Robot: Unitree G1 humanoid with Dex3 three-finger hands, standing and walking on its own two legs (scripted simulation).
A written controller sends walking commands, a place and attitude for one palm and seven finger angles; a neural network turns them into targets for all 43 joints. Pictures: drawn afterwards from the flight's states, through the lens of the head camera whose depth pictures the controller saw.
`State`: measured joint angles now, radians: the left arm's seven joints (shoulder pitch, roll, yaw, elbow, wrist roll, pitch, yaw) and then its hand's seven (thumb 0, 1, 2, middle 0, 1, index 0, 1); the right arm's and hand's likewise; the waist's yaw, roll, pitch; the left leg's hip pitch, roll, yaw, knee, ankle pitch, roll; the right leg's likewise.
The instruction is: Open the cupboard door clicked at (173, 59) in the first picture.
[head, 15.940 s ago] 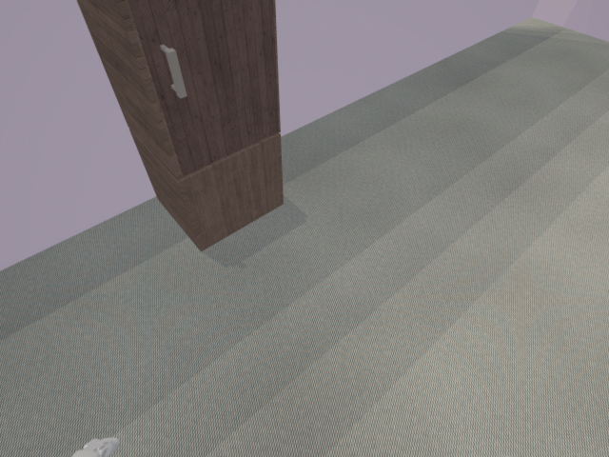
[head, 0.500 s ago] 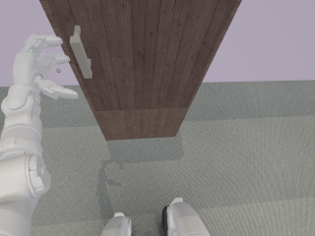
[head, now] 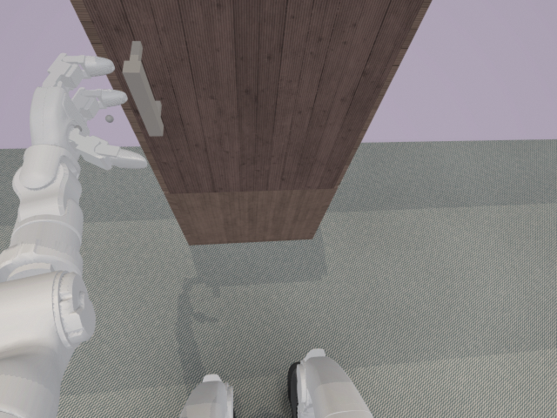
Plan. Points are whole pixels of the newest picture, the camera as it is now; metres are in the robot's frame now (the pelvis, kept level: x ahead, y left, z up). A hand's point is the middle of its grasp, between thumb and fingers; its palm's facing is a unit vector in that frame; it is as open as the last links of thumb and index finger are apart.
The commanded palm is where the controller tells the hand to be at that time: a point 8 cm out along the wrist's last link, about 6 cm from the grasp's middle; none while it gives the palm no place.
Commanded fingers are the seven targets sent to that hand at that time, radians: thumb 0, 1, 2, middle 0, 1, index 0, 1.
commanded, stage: slide the fingers in behind the handle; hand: left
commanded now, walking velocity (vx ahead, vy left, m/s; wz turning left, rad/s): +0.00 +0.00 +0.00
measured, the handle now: (146, 91) +0.55 +0.15 +0.07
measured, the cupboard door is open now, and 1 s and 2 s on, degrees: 0 0 0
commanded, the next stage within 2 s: move the hooked fingers beside the handle in 1.18 s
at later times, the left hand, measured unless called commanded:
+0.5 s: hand (121, 126) +0.49 +0.18 +0.07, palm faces +0.05 -1.00 -0.02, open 14.9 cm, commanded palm +0.48 +0.18 +0.07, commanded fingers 0.00 -0.50 0.30 -0.30 -1.20 -0.30 -1.20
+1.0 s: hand (129, 129) +0.49 +0.17 +0.07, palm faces +0.08 -1.00 -0.02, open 15.4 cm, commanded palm +0.47 +0.17 +0.07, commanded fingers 0.00 -0.50 0.30 -0.30 -1.20 -0.30 -1.20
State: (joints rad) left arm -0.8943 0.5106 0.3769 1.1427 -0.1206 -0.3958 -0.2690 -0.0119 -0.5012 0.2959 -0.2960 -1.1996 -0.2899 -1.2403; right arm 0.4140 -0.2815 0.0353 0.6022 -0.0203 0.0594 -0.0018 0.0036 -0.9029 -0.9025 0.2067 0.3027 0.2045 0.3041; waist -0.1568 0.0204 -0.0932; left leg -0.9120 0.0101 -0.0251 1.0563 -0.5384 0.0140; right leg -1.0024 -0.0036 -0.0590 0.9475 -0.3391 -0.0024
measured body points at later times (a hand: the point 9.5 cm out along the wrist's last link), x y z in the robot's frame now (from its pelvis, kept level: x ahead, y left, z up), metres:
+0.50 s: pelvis +0.00 +0.00 +0.00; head +0.13 +0.01 +0.43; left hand +0.49 +0.23 +0.07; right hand +0.04 -0.26 -0.12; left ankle -0.03 +0.11 -0.67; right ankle +0.06 -0.12 -0.67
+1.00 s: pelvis +0.00 +0.00 +0.00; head +0.13 +0.02 +0.43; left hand +0.48 +0.22 +0.07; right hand +0.03 -0.27 -0.12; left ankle -0.03 +0.11 -0.67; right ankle +0.05 -0.12 -0.67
